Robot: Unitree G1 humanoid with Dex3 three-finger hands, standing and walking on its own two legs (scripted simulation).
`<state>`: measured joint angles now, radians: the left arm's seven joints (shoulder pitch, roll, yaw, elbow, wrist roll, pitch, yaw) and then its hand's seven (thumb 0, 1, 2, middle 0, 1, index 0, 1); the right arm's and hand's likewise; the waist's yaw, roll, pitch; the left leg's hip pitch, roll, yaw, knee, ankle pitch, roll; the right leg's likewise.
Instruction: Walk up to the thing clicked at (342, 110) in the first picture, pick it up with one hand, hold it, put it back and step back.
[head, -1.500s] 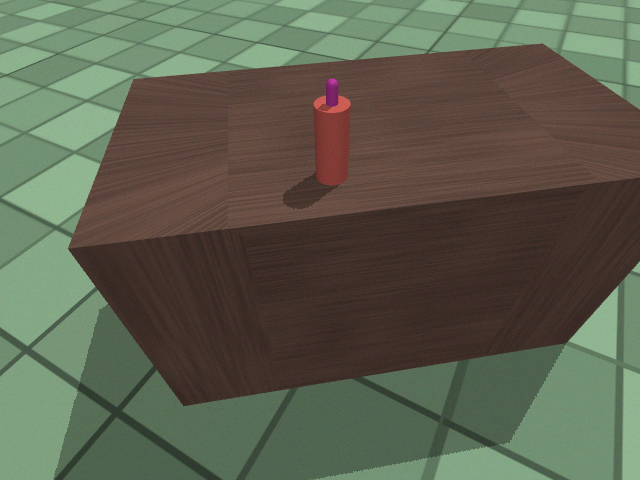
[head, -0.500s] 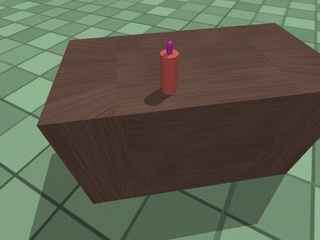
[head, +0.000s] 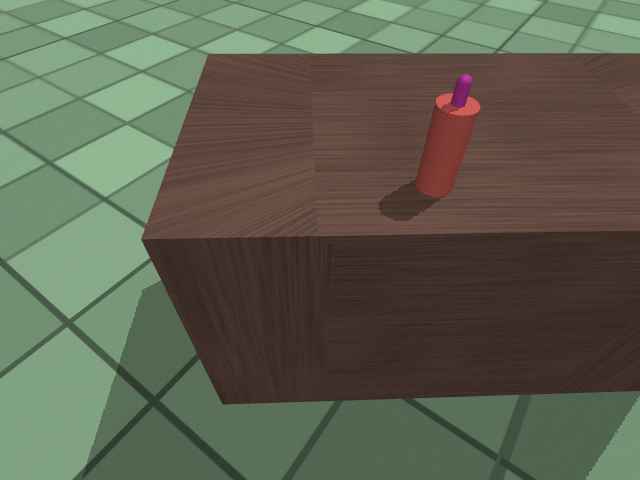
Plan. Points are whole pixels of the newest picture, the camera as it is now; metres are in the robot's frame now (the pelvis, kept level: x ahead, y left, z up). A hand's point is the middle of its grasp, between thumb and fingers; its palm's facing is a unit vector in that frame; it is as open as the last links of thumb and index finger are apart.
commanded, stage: walk up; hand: right
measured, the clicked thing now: (448, 136) +0.63 -0.18 +0.11
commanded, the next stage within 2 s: stand in 1.72 s
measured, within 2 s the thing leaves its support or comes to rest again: neither
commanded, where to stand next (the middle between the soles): +0.19 +0.01 m, yaw +4 degrees
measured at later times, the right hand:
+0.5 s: hand (506, 451) +0.22 -0.25 -0.15, palm faces -0.09 +0.93 -0.35, open 7.4 cm
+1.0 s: hand (493, 404) +0.28 -0.24 -0.12, palm faces -0.16 +0.90 -0.40, open 7.4 cm
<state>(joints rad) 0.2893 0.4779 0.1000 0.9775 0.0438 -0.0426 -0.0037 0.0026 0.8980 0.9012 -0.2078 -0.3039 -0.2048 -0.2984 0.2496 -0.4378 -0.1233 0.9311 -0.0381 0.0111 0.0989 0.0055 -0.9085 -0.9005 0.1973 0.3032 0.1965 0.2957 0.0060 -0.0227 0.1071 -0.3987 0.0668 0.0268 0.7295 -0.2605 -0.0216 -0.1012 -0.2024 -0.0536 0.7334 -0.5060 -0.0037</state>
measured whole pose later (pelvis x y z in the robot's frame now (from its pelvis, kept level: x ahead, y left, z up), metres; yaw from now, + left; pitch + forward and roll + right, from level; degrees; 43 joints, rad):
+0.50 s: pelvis +0.14 +0.01 +0.01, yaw +4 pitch -2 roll +1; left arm 0.17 0.35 0.04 0.88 0.01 -0.03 -0.02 0.00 0.90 0.90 -0.20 -0.30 -0.20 -0.30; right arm 0.26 -0.39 -0.03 0.86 0.02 -0.01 -0.02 0.01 -0.91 -0.90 0.20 0.30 0.20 0.30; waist 0.00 0.03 0.14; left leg -0.29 -0.03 -0.03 0.89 -0.58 0.02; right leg -0.39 -0.04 -0.06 0.66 -0.23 -0.04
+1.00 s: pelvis +0.15 +0.02 +0.02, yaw +7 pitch -2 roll +0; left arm 0.10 0.39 0.03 1.01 0.00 0.02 -0.03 0.00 0.90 0.90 -0.21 -0.30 -0.20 -0.30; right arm 0.14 -0.39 0.00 1.00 0.00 -0.02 -0.01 0.00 -0.91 -0.90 0.20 0.30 0.20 0.30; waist 0.02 -0.01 0.09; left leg -0.22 0.00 -0.04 0.59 -0.33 -0.02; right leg -0.31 -0.05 -0.09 0.56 -0.22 -0.01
